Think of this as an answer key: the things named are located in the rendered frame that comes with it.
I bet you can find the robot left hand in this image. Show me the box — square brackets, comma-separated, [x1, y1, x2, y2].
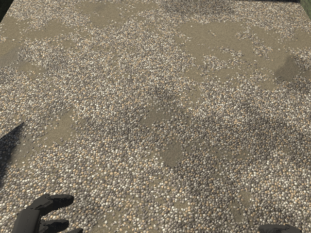
[11, 193, 84, 233]

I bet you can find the robot right hand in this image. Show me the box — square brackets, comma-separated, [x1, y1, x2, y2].
[259, 223, 302, 233]

